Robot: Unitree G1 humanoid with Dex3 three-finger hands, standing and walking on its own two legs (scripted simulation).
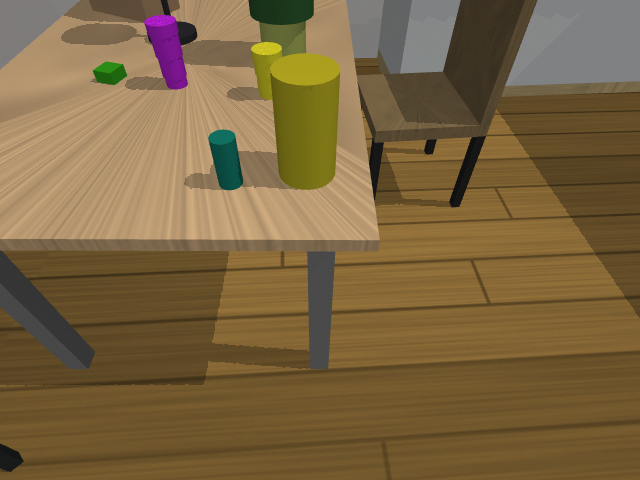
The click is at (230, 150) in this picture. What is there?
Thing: slim round
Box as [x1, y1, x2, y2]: [208, 130, 242, 189]
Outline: 217,130 212,132 209,135 208,139 219,185 224,189 234,189 240,186 242,183 234,134 229,130
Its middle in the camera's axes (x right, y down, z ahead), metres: -0.18 -0.16 +0.75
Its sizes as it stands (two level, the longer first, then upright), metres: 0.048 0.048 0.106
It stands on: a support 0.74 m high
